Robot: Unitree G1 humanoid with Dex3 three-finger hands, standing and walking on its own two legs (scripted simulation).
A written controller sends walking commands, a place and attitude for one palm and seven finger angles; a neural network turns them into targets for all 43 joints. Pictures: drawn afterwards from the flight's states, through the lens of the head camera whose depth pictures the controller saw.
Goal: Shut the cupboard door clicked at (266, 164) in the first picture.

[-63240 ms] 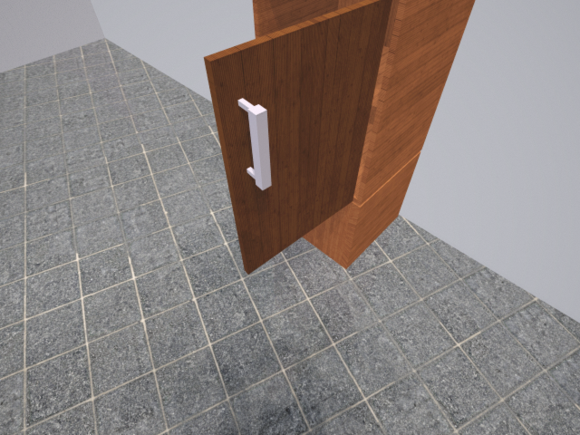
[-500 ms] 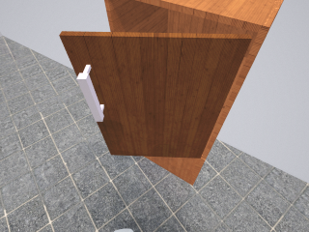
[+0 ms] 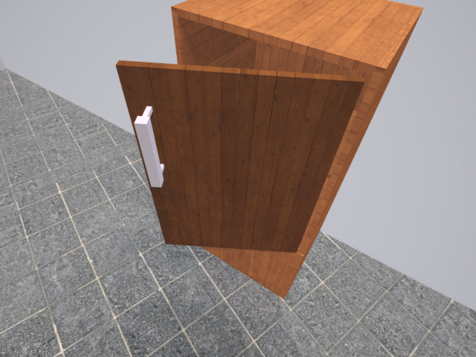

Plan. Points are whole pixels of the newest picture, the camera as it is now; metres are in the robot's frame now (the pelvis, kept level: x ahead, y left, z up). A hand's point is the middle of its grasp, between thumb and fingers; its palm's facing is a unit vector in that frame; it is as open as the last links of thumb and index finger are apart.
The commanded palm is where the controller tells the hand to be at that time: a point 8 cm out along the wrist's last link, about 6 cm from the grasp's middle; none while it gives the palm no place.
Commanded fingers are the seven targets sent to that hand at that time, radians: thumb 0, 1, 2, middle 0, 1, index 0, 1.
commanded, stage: look again from close up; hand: left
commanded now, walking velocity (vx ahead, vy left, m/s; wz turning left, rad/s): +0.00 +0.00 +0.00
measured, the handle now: (153, 148) +0.47 +0.22 +0.08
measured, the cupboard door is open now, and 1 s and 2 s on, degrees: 30 30 30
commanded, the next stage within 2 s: raise the hand and make a fist in 0.60 s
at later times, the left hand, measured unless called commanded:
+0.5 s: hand out of the picture +0.00 +0.19 -0.17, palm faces +0.00 -0.98 -0.22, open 7.4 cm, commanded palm none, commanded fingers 0.00 0.90 0.90 -0.20 -0.30 -0.20 -0.30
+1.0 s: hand (155, 285) +0.23 +0.16 +0.00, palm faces +0.05 -1.00 +0.03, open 6.7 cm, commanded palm +0.13 +0.22 -0.05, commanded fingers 0.00 0.90 0.90 -0.47 -0.60 -0.47 -0.60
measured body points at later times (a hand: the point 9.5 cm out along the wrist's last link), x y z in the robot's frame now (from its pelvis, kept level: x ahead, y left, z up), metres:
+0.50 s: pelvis +0.01 +0.02 -0.01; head +0.00 +0.00 +0.44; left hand +0.00 +0.24 -0.15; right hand -0.01 -0.19 -0.18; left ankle +0.01 +0.10 -0.74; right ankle +0.03 -0.11 -0.74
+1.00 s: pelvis +0.01 +0.00 -0.04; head +0.03 +0.00 +0.41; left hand +0.22 +0.21 +0.00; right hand +0.18 -0.27 -0.10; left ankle +0.01 +0.10 -0.74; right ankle +0.03 -0.11 -0.74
